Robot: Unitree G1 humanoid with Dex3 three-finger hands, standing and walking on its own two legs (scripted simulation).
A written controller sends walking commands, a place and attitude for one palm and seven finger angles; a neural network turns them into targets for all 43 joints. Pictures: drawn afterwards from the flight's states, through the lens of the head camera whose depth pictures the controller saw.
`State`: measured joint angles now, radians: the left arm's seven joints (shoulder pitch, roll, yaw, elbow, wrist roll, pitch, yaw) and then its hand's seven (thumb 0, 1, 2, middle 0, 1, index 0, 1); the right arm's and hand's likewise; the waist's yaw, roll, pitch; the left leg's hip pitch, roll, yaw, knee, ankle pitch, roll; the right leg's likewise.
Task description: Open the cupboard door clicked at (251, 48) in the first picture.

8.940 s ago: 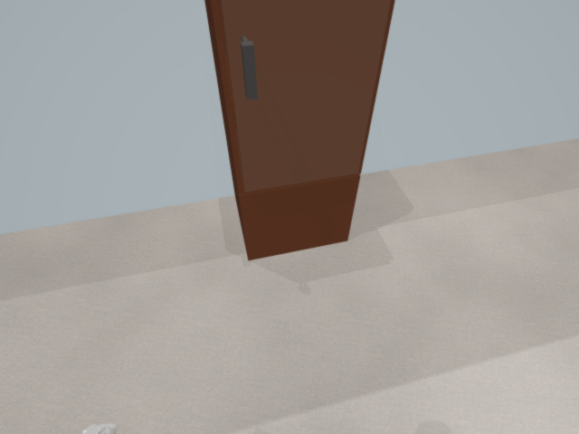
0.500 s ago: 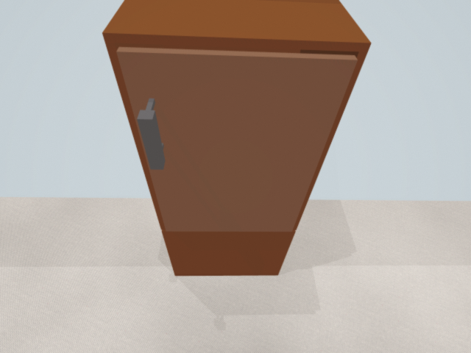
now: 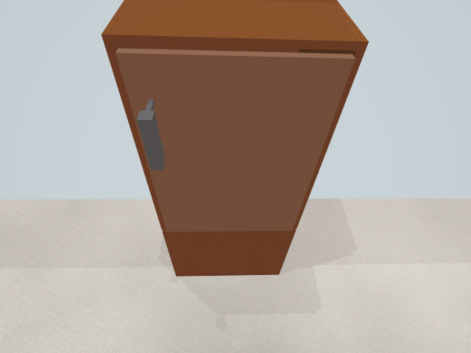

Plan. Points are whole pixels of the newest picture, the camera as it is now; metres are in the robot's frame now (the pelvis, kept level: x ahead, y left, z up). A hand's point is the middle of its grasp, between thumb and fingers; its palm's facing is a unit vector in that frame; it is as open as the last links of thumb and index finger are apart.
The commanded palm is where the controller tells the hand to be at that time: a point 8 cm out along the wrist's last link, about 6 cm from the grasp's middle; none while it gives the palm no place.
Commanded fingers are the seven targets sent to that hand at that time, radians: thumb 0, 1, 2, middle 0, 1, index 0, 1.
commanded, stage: raise the hand with hooked fingers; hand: left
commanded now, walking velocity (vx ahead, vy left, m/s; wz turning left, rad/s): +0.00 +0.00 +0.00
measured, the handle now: (154, 134) +0.49 +0.20 +0.09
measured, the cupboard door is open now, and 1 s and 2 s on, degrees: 0 0 0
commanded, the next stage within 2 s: none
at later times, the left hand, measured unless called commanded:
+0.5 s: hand (128, 346) +0.14 +0.18 -0.04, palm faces +0.20 -0.98 -0.03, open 9.0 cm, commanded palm +0.13 +0.24 -0.01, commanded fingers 0.00 0.29 0.64 -0.24 -0.69 -0.24 -0.69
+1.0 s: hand (107, 283) +0.21 +0.22 +0.03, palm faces +0.10 -0.99 -0.06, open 12.1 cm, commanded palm +0.18 +0.27 +0.05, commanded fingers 0.00 -0.29 0.39 -0.28 -1.07 -0.28 -1.07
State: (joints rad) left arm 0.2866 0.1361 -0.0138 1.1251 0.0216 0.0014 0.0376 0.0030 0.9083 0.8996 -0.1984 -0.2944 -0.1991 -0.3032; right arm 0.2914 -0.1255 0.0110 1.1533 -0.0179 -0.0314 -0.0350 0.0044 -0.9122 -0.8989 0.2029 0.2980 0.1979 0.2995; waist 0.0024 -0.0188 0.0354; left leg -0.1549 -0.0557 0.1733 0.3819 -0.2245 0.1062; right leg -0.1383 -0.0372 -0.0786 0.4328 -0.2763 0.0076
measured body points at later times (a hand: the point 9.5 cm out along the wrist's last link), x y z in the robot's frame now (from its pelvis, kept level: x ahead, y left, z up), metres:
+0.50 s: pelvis -0.03 -0.05 -0.07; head +0.00 -0.03 +0.38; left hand +0.13 +0.23 -0.03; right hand +0.23 -0.27 -0.09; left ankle +0.00 +0.04 -0.74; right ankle -0.01 -0.11 -0.74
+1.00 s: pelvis -0.01 -0.04 -0.04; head +0.04 -0.04 +0.41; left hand +0.20 +0.27 +0.04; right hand +0.16 -0.29 -0.12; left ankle +0.00 +0.04 -0.74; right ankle -0.01 -0.11 -0.74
